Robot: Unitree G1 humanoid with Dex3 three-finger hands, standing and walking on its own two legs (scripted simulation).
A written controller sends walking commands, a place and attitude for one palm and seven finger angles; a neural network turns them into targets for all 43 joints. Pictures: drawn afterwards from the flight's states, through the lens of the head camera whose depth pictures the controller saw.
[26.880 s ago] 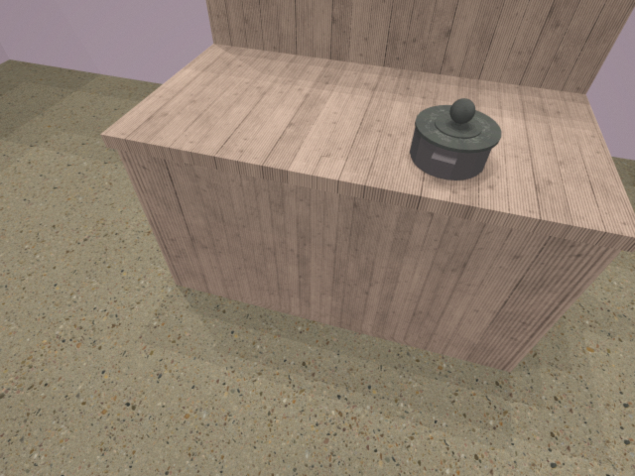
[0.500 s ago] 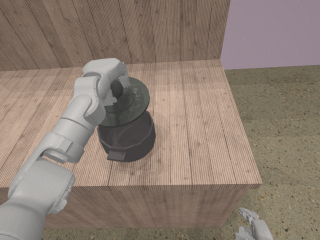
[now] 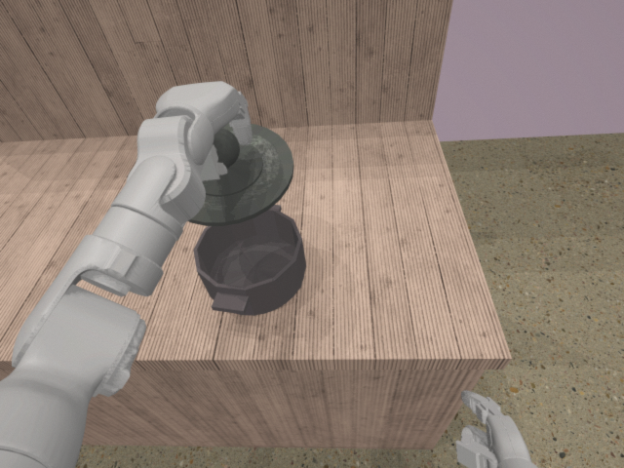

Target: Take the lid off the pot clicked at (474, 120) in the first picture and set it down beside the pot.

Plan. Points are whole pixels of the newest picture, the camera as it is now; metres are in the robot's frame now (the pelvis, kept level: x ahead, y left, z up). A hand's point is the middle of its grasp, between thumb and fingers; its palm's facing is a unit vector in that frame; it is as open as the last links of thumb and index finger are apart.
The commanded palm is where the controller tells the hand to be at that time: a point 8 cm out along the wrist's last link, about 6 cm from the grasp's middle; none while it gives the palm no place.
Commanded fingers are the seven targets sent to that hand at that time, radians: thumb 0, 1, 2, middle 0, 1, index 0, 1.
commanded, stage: lift the lid straight up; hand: left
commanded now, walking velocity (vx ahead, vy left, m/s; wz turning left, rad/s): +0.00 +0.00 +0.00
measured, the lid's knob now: (219, 148) +0.47 +0.14 +0.19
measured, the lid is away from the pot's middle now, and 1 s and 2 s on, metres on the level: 0.02 0.09 0.21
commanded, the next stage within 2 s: move the lid sideways beside the pot in 0.18 s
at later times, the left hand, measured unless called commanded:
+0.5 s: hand (194, 148) +0.44 +0.16 +0.21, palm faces -0.19 -0.04 -0.98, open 8.1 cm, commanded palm +0.41 +0.17 +0.28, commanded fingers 0.00 0.48 1.17 -0.82 -0.92 -0.88 -0.95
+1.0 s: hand (145, 157) +0.43 +0.22 +0.21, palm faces -0.21 -0.03 -0.98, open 8.1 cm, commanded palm +0.41 +0.22 +0.28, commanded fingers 0.00 0.48 1.17 -0.82 -0.92 -0.88 -0.95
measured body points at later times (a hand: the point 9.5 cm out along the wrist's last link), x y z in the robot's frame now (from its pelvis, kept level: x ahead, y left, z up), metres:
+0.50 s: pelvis -0.01 +0.00 +0.00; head +0.01 -0.04 +0.45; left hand +0.45 +0.16 +0.26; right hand +0.16 -0.24 -0.11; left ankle +0.01 +0.08 -0.74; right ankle -0.01 -0.13 -0.74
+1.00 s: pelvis -0.01 +0.01 +0.00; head +0.02 -0.02 +0.45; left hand +0.44 +0.22 +0.26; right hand +0.17 -0.23 -0.11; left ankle +0.01 +0.08 -0.74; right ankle -0.01 -0.13 -0.74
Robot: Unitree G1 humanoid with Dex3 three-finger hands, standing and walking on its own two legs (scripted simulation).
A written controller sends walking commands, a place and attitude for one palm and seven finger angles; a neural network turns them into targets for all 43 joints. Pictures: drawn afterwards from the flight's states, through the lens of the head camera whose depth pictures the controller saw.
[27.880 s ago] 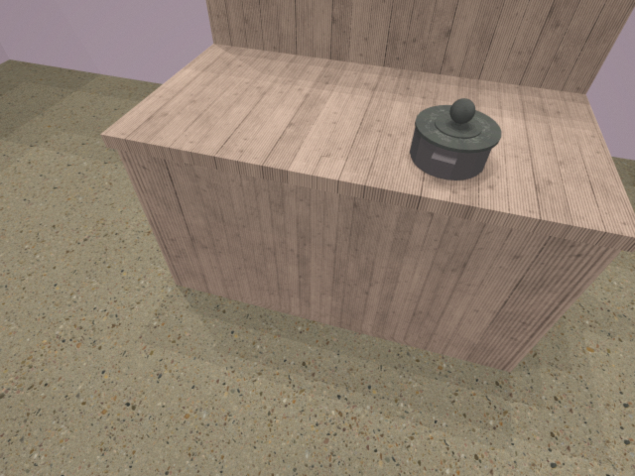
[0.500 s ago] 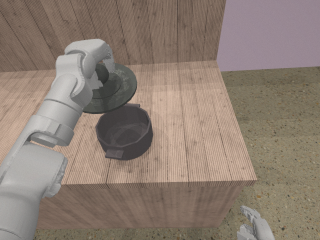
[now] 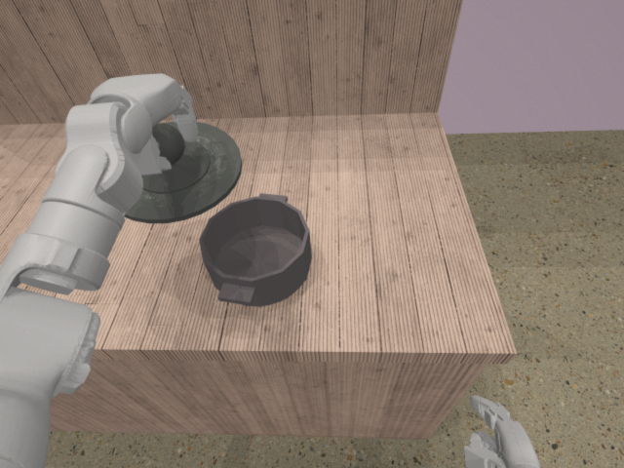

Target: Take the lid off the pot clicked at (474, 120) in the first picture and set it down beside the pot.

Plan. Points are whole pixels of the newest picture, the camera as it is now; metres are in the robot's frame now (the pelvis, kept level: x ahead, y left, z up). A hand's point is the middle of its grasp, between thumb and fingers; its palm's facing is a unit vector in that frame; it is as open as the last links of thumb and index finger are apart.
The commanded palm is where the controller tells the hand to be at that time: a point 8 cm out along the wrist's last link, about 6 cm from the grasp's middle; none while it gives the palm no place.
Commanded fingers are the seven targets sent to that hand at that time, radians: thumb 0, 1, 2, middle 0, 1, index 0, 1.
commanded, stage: move the lid sideways beside the pot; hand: left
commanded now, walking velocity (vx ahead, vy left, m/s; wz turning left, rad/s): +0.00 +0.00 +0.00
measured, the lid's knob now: (163, 144) +0.47 +0.21 +0.18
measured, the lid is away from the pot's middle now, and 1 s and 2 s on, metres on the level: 0.09 0.21 0.24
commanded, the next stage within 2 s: lower the lid onto the table in 1.28 s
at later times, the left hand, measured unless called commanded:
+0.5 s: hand (105, 148) +0.43 +0.26 +0.21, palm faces -0.23 -0.03 -0.97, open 8.1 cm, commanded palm +0.42 +0.27 +0.28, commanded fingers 0.00 0.48 1.17 -0.82 -0.92 -0.88 -0.95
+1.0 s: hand (58, 150) +0.43 +0.32 +0.21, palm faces -0.24 -0.05 -0.97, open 8.1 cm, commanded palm +0.42 +0.32 +0.28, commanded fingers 0.00 0.48 1.17 -0.82 -0.92 -0.88 -0.95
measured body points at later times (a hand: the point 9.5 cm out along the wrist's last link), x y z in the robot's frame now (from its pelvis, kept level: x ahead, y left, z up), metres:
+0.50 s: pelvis +0.00 +0.00 +0.00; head +0.02 -0.01 +0.45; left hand +0.44 +0.26 +0.26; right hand +0.14 -0.25 -0.11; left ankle +0.02 +0.07 -0.74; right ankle +0.00 -0.14 -0.74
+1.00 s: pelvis +0.00 +0.01 +0.00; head +0.04 +0.00 +0.45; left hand +0.44 +0.32 +0.26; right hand +0.13 -0.25 -0.12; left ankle +0.02 +0.07 -0.74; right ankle +0.00 -0.14 -0.74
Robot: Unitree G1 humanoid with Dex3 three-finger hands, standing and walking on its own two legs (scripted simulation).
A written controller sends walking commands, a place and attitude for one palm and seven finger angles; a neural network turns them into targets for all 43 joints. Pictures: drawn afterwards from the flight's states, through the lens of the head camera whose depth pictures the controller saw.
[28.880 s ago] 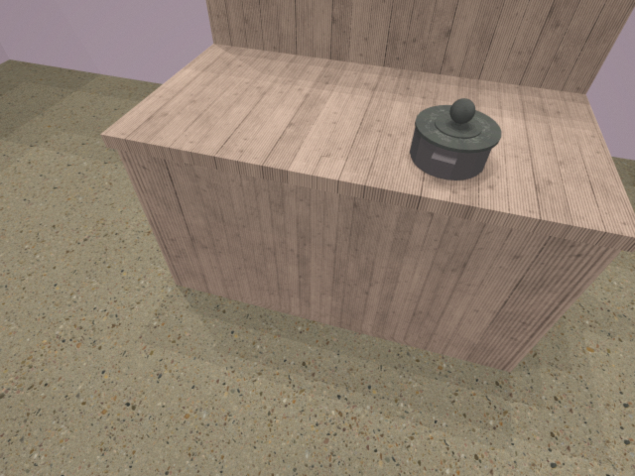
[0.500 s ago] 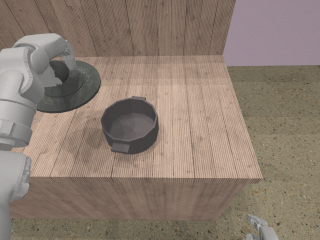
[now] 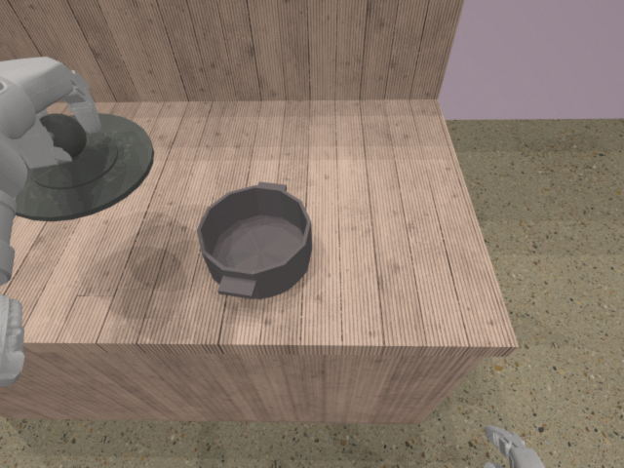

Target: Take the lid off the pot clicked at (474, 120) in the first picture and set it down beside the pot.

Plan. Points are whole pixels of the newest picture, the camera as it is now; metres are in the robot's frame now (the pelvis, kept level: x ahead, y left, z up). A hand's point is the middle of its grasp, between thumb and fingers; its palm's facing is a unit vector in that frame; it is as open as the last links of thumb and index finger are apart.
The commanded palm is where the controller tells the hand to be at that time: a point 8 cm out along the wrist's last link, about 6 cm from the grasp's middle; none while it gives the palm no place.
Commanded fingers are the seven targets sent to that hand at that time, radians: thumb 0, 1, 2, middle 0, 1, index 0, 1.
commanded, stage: move the lid sideways beside the pot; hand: left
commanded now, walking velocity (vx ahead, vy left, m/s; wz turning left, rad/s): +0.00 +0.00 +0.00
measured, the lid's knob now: (60, 136) +0.46 +0.32 +0.19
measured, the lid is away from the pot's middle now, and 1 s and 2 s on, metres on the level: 0.21 0.24 0.23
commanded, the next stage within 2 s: lower the lid onto the table in 0.28 s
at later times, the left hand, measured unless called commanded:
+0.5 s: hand (37, 138) +0.43 +0.32 +0.21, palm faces -0.25 -0.05 -0.97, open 8.1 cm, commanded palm +0.42 +0.32 +0.27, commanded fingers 0.00 0.48 1.17 -0.82 -0.92 -0.88 -0.95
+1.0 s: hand (45, 170) +0.43 +0.34 +0.16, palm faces -0.32 -0.06 -0.94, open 8.1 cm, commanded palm +0.42 +0.33 +0.24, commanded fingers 0.00 0.48 1.17 -0.82 -0.92 -0.88 -0.95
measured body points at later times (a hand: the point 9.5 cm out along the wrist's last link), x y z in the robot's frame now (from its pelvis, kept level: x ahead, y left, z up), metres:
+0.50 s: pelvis +0.00 +0.01 +0.00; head +0.05 +0.00 +0.45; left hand +0.44 +0.32 +0.26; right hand +0.13 -0.26 -0.12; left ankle +0.02 +0.06 -0.74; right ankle +0.00 -0.15 -0.74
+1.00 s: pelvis +0.00 +0.01 +0.00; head +0.05 +0.01 +0.45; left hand +0.44 +0.34 +0.22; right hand +0.11 -0.27 -0.12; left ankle +0.02 +0.06 -0.74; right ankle +0.00 -0.15 -0.74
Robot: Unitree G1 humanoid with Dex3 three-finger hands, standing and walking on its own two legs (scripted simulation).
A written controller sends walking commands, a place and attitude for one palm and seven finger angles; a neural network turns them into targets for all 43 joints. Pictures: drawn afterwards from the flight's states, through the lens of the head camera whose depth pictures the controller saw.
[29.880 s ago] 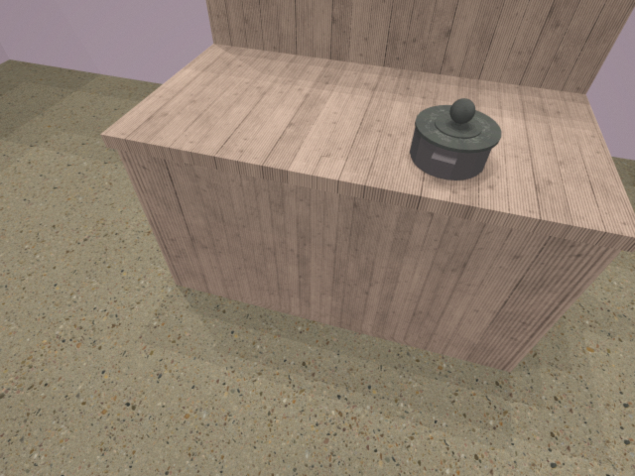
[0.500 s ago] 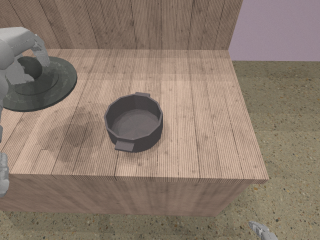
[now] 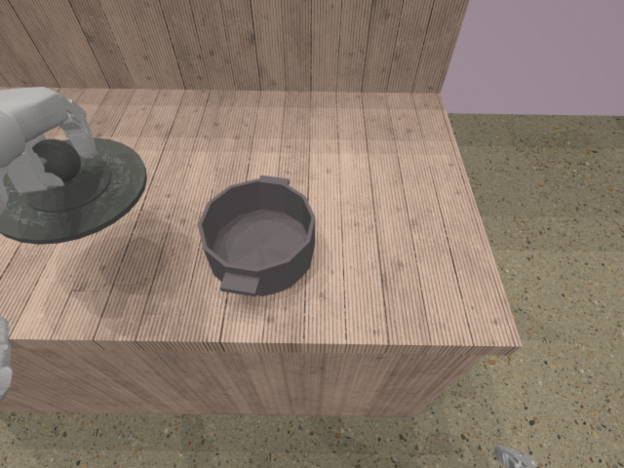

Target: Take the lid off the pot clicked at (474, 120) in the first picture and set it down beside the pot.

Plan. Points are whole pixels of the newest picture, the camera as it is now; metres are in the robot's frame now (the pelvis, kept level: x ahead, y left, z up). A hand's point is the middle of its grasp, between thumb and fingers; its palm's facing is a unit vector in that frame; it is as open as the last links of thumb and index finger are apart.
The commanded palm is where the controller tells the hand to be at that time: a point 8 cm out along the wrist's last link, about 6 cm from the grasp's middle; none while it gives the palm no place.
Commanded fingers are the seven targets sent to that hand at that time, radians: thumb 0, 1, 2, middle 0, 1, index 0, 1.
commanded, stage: lower the lid onto the table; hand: left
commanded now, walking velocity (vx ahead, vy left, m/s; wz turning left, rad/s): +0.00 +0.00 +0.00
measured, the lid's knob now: (55, 161) +0.45 +0.33 +0.14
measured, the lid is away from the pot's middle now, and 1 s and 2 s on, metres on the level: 0.24 0.23 0.23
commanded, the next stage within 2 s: none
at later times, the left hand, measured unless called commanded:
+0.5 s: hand (58, 178) +0.43 +0.32 +0.13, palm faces -0.35 -0.07 -0.94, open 8.1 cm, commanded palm +0.43 +0.32 +0.20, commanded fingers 0.00 0.48 1.17 -0.82 -0.92 -0.88 -0.95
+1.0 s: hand (78, 192) +0.44 +0.32 +0.10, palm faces -0.40 -0.06 -0.92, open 8.0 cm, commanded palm +0.45 +0.32 +0.17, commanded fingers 0.00 0.48 1.17 -0.82 -0.92 -0.88 -0.95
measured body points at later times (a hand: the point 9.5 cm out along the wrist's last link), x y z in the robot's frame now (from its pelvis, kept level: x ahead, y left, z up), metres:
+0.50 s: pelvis +0.00 +0.01 +0.00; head +0.05 +0.01 +0.45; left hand +0.44 +0.33 +0.19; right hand +0.10 -0.26 -0.12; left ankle +0.01 +0.05 -0.74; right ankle -0.01 -0.16 -0.74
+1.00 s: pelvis +0.01 +0.01 +0.00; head +0.07 +0.02 +0.44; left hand +0.45 +0.32 +0.15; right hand +0.08 -0.27 -0.12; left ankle +0.01 +0.05 -0.74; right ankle -0.01 -0.16 -0.74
